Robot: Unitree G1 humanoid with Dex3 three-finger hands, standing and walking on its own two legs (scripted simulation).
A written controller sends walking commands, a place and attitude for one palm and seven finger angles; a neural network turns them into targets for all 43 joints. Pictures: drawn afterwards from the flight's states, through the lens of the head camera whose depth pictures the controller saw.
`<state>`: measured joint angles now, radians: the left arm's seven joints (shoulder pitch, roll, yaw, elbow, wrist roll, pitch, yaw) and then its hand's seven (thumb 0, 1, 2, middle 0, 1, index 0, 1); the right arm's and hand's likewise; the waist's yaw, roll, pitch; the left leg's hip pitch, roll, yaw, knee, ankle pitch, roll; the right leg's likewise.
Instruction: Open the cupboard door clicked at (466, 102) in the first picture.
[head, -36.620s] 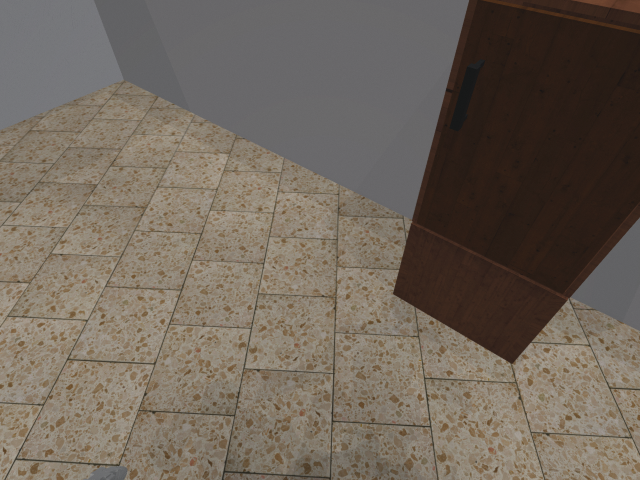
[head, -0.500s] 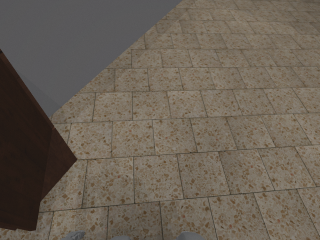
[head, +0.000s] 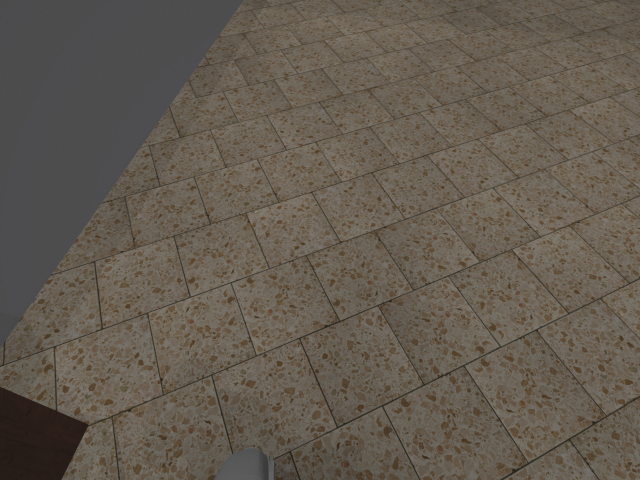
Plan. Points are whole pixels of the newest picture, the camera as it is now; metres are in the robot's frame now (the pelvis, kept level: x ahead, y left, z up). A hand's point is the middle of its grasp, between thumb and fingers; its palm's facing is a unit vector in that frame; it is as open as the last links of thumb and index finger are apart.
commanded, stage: walk to a spot facing it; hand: left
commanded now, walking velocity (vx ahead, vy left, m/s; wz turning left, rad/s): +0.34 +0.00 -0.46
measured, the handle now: out of the picture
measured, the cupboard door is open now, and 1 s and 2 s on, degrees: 39 39 39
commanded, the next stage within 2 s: turn to face it in 1.06 s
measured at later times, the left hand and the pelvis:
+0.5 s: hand (245, 302) +0.41 +0.15 -0.15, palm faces -0.33 -0.93 -0.18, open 7.4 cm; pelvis +0.22 +0.02 +0.00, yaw -17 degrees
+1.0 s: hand (304, 261) +0.50 +0.05 -0.16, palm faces -0.33 -0.91 -0.23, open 7.2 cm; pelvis +0.44 -0.12 +0.00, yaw -24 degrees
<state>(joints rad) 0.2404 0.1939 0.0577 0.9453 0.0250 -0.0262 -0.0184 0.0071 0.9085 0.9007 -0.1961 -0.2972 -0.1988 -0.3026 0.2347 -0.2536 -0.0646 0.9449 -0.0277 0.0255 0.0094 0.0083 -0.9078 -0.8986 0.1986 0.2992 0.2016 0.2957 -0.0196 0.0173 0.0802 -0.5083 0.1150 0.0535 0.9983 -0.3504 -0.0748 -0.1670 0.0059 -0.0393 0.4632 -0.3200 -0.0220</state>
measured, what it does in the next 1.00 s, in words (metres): walks ahead, turning right: left foot, then right foot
